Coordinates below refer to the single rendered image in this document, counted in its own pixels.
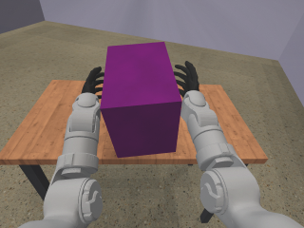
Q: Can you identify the robot right upper arm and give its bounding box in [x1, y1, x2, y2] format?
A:
[199, 166, 304, 228]

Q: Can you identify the right robot forearm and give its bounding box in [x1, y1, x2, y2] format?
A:
[180, 90, 260, 194]

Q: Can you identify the robot left upper arm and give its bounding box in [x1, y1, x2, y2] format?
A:
[18, 178, 104, 228]

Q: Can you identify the table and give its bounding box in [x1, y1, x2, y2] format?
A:
[0, 80, 268, 223]

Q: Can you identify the carton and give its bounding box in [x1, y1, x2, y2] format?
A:
[100, 42, 182, 158]

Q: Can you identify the robot right hand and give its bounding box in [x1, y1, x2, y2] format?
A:
[174, 61, 200, 98]

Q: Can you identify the left robot forearm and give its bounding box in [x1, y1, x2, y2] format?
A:
[43, 92, 101, 215]

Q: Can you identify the robot left hand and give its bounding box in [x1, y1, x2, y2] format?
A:
[81, 66, 105, 99]

